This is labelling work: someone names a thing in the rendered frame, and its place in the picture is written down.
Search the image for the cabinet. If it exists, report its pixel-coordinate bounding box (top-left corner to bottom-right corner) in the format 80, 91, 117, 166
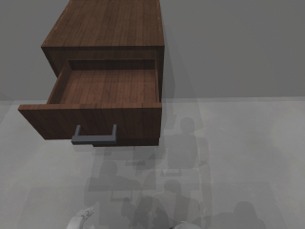
41, 0, 165, 147

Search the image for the robot left hand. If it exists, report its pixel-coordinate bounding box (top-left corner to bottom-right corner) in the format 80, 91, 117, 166
66, 207, 95, 229

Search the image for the drawer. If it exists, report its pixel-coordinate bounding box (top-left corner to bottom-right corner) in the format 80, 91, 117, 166
17, 58, 162, 140

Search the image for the handle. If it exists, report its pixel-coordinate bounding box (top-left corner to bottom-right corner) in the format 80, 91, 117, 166
71, 124, 117, 145

